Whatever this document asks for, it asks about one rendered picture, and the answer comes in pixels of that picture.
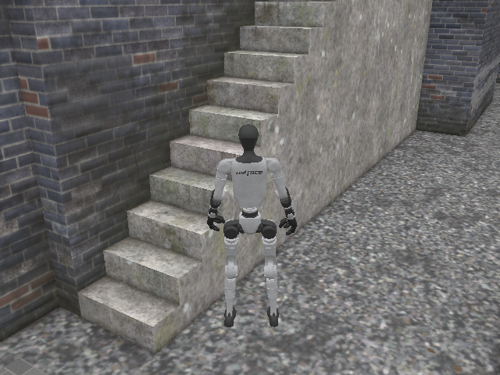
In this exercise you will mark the robot right forearm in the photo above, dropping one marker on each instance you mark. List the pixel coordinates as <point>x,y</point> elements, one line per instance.
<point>287,206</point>

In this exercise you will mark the left robot upper arm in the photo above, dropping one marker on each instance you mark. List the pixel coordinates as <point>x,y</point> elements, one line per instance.
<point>221,178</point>

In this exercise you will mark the left robot hand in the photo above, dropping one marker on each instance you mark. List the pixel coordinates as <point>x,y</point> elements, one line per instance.
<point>218,219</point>

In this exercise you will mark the right robot upper arm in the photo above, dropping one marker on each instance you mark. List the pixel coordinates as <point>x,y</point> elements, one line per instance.
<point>273,165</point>

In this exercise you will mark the robot left shin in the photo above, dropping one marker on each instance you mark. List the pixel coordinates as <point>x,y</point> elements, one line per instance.
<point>229,291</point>

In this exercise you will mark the right robot thigh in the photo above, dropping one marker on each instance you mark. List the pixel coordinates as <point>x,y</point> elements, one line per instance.
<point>269,242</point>

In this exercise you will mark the right robot hand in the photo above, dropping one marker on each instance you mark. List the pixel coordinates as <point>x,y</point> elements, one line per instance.
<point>287,223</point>

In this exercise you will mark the robot left forearm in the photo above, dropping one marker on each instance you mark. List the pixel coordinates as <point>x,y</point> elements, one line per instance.
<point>213,207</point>

